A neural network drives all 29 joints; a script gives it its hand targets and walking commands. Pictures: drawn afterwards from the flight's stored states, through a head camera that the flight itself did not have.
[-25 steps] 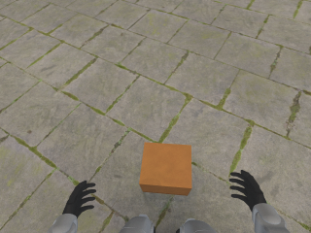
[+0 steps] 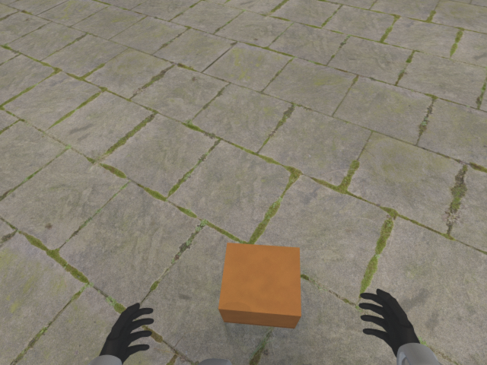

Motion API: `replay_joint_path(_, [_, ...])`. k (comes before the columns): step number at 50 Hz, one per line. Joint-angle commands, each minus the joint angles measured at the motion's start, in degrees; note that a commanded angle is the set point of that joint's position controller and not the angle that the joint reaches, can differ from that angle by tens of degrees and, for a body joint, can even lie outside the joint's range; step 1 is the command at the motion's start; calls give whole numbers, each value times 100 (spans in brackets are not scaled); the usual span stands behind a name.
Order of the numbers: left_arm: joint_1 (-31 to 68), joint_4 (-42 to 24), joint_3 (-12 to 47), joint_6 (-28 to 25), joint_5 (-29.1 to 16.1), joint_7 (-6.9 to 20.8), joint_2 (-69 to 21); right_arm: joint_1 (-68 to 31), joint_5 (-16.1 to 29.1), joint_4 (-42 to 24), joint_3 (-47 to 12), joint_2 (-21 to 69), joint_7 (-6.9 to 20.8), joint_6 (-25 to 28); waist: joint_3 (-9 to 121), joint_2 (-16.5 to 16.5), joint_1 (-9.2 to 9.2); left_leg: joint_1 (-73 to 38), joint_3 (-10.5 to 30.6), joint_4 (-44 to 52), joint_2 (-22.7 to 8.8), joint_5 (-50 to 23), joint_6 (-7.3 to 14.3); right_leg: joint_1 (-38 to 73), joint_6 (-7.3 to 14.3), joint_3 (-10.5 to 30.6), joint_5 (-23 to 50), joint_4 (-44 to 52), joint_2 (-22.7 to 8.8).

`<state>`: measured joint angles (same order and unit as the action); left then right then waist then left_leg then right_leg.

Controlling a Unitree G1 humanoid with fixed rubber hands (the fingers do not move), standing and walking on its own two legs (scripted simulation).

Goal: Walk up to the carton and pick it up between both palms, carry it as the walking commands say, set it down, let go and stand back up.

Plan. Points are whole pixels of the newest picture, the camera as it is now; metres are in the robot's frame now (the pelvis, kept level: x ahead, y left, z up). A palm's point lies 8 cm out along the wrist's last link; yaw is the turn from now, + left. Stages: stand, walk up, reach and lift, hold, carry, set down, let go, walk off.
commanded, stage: let go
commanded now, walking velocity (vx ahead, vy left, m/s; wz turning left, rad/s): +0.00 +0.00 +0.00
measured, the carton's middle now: (260, 285) +0.44 -0.01 -0.66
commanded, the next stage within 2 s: stand in 0.02 s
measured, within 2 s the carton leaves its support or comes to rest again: neither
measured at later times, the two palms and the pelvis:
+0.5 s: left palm out of the picture +0.11 +0.27 -0.10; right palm (434, 347) +0.16 -0.26 -0.06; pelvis +0.01 +0.01 +0.00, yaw +0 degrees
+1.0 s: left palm out of the picture +0.08 +0.29 -0.11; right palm out of the picture +0.13 -0.25 -0.07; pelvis +0.00 +0.02 +0.00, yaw +0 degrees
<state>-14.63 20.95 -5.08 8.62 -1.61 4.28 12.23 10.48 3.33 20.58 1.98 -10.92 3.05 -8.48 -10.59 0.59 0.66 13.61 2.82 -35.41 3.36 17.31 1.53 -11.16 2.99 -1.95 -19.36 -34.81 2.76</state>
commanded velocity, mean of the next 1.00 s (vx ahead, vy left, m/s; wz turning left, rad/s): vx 0.00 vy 0.00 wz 0.00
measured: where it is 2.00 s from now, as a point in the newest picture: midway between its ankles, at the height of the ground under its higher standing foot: outside the picture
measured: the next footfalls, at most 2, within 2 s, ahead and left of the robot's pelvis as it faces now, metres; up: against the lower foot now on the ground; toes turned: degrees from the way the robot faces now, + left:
none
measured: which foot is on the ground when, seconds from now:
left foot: down 0.00-1.00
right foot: down 0.00-1.00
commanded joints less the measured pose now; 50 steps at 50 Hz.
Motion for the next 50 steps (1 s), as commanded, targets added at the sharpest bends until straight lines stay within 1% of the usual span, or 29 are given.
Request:
replay_joint_path(1, [375,127,-183,-466,413,-360,1218,230,-571,507,452,-1356,-276,489,2921,-29,-3,-876,331,517,-622,-1919,-70,310,-228,512,2075,474,-444])
replay_joint_path(3, [262,454,-175,-692,470,-422,1333,146,-544,546,443,-1380,-294,671,2954,-125,-88,-830,517,643,-726,-1516,-40,231,-296,635,1772,585,-517])
replay_joint_path(5, [207,705,-135,-797,451,-443,1322,21,-642,695,447,-1366,-305,792,2518,211,-159,-307,597,767,-682,-752,45,188,-264,790,1098,781,-542])
replay_joint_path(6, [208,880,-191,-857,468,-435,1384,56,-676,793,466,-1371,-315,815,2243,-17,-112,-127,499,720,-649,-554,69,42,-234,879,1027,910,-612])
replay_joint_path(7, [251,955,-195,-913,467,-419,1366,23,-699,862,448,-1335,-302,856,2089,-69,-120,-110,459,705,-594,-455,84,-159,-209,965,903,1014,-653])
replay_joint_path(10, [417,1187,-233,-1066,461,-455,1398,39,-698,1090,487,-1299,-316,966,1830,-236,-28,-82,532,724,-612,-707,114,-406,-221,1170,844,1209,-770])
replay_joint_path(12, [362,1281,-243,-1177,438,-452,1422,-16,-709,1171,497,-1329,-332,996,1745,-73,-79,-41,565,747,-636,-688,86,-520,-239,1276,754,1288,-799])
replay_joint_path(14, [457,1355,-252,-1217,424,-455,1454,-71,-674,1227,514,-1401,-336,1030,1710,-240,-35,-66,588,747,-637,-696,78,-560,-244,1250,714,1339,-779])
replay_joint_path(15, [399,1404,-266,-1235,415,-466,1465,-52,-710,1252,538,-1435,-351,1037,1739,-40,-86,-97,563,724,-632,-680,95,-531,-231,1325,705,1380,-816])
replay_joint_path(16, [419,1458,-238,-1263,449,-476,1474,-64,-695,1295,544,-1415,-359,1069,1645,-214,-32,-38,625,765,-630,-678,92,-544,-215,1299,746,1390,-812])
replay_joint_path(19, [332,1539,-250,-1275,428,-482,1453,-78,-693,1350,509,-1439,-365,1119,1651,-34,-77,-44,634,822,-660,-923,140,-492,-170,1187,973,1270,-735])
replay_joint_path(20, [359,1532,-261,-1286,431,-474,1459,-154,-667,1327,500,-1507,-367,1129,1636,-114,-95,28,633,736,-658,-858,149,-461,-190,1196,1045,1295,-752])
replay_joint_path(23, [270,1634,-269,-1307,423,-485,1512,-111,-663,1415,503,-1545,-358,1144,1626,-154,-105,33,659,812,-643,-707,152,-507,-150,1281,787,1338,-770])
replay_joint_path(24, [276,1657,-246,-1316,435,-491,1518,-68,-667,1441,497,-1525,-357,1150,1562,-19,-85,-33,620,801,-635,-785,142,-585,-148,1367,812,1357,-811])
replay_joint_path(26, [346,1688,-240,-1317,411,-480,1527,-114,-666,1482,493,-1597,-372,1180,1621,-108,-97,-21,699,890,-680,-700,163,-559,-121,1250,624,1345,-727])
replay_joint_path(27, [410,1718,-220,-1324,442,-482,1534,-161,-656,1468,482,-1609,-385,1197,1533,-156,-48,-11,748,899,-728,-756,199,-614,-109,1183,602,1317,-708])
replay_joint_path(29, [368,1734,-243,-1339,396,-471,1553,-190,-658,1540,450,-1621,-392,1212,1555,273,-125,122,853,996,-756,-724,225,-438,-83,1191,612,1178,-652])
replay_joint_path(32, [230,1845,-216,-1345,400,-466,1501,-181,-664,1637,409,-1528,-422,1239,1494,89,-187,178,882,1042,-779,-811,259,-333,-87,1151,891,1097,-655])
replay_joint_path(35, [217,1941,-221,-1341,386,-465,1510,-188,-661,1743,437,-1708,-430,1263,1460,99,-137,132,932,1081,-805,-748,271,-370,-82,1131,822,1114,-644])
replay_joint_path(36, [167,1994,-226,-1345,386,-460,1520,-237,-690,1791,408,-1678,-438,1257,1475,227,-199,157,981,1080,-810,-700,288,-337,-69,1141,876,1111,-633])
replay_joint_path(37, [196,2029,-205,-1354,383,-461,1522,-68,-689,1814,415,-1707,-448,1245,1417,304,-147,185,925,1100,-798,-830,280,-331,-58,1145,886,1075,-640])
replay_joint_path(38, [87,2076,-211,-1360,364,-478,1490,-115,-678,1878,414,-1718,-442,1264,1455,322,-204,138,988,1087,-792,-816,289,-294,-50,1139,910,1098,-624])
replay_joint_path(39, [199,2093,-196,-1359,374,-470,1518,-148,-669,1867,395,-1664,-445,1288,1342,254,-148,159,999,1126,-823,-775,297,-378,-45,1146,902,1087,-640])
replay_joint_path(40, [217,2068,-209,-1347,367,-466,1523,-213,-659,1879,376,-1678,-442,1273,1344,207,-189,240,1019,1120,-822,-728,314,-340,-45,1132,820,1098,-626])
replay_joint_path(41, [234,2109,-215,-1339,400,-464,1576,-231,-643,1885,374,-1654,-438,1274,1395,162,-148,186,1005,1151,-839,-632,308,-403,-55,1132,744,1118,-623])
replay_joint_path(42, [224,2143,-184,-1336,364,-468,1503,-286,-652,1913,365,-1644,-435,1292,1384,381,-168,130,1036,1167,-877,-704,334,-415,-44,1113,754,1094,-613])
replay_joint_path(45, [220,2248,-193,-1361,384,-466,1560,-204,-654,2046,378,-1748,-456,1272,1270,205,-163,255,1059,1257,-877,-580,314,-371,-31,1149,654,1140,-652])
replay_joint_path(49, [213,2364,-167,-1346,368,-465,1563,-234,-645,2175,354,-1747,-438,1280,1057,360,-149,401,1041,1343,-836,-268,300,-392,-43,1180,586,1245,-671])
replay_joint_path(50, [163,2395,-179,-1349,361,-452,1555,-207,-635,2174,367,-1767,-442,1290,1084,134,-154,335,1066,1312,-837,-240,297,-398,-35,1167,518,1283,-673])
